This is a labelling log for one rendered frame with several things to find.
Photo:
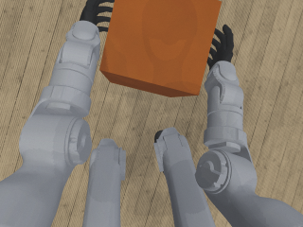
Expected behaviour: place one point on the carton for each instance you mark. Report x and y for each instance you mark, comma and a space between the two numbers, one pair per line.
160, 46

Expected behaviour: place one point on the robot left hand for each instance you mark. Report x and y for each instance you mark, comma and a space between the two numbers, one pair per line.
92, 9

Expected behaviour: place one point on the left robot upper arm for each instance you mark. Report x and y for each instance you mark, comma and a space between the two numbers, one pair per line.
51, 146

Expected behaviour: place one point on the right robot upper arm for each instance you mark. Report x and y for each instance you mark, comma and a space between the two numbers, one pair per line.
230, 181

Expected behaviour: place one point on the robot right hand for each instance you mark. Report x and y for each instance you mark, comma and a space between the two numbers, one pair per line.
224, 47

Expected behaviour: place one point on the right robot foot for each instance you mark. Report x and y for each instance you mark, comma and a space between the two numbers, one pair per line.
157, 136

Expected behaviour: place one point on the left robot forearm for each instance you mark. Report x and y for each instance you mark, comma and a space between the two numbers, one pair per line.
69, 89

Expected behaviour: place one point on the right robot forearm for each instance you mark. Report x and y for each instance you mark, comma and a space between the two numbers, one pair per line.
224, 128

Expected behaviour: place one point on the robot left shin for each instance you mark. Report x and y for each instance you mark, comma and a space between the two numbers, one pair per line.
95, 151

